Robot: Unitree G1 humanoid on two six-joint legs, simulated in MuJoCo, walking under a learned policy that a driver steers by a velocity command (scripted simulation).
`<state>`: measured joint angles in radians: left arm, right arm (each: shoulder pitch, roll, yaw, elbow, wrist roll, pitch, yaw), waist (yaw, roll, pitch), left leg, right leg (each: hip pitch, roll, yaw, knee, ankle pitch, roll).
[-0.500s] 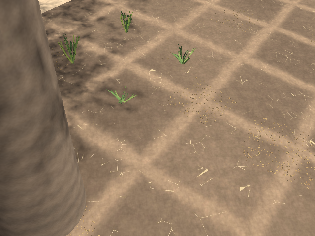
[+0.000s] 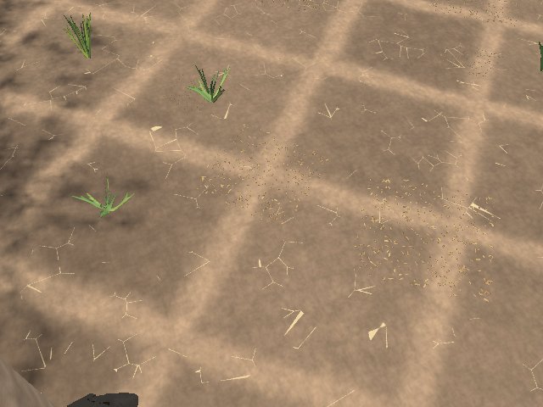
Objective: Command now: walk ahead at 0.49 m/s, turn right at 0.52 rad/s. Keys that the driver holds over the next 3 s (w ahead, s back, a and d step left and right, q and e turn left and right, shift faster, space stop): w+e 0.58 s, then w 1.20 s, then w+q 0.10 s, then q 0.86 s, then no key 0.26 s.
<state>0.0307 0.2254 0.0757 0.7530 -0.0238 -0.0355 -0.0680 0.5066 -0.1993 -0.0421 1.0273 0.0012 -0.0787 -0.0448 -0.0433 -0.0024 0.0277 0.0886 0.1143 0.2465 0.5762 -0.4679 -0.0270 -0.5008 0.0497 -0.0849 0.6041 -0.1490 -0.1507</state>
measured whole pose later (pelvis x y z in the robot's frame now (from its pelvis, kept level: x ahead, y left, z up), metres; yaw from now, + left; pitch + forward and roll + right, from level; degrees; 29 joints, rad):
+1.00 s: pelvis +0.54 -0.11 +0.01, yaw -27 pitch +2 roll +2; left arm 0.06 0.24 0.03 0.65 -0.02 -0.07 -0.03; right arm 0.39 -0.29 -0.07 0.87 0.01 -0.08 0.01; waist -0.06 -0.01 0.02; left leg -0.09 0.06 0.10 0.67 -0.49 -0.01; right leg -0.50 -0.03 -0.04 0.62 -0.17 -0.07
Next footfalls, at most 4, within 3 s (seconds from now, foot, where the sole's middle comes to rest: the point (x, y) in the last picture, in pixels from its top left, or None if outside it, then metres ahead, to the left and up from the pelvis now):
0.44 left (235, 396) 0.48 0.08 -0.75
0.96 right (373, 341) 0.61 -0.26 -0.75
1.48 left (326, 208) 1.03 -0.19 -0.75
2.02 right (426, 169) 1.19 -0.53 -0.75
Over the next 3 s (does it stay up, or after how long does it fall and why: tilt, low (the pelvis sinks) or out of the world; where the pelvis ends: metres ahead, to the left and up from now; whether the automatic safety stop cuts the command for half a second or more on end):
stays up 1.17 -0.39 0.02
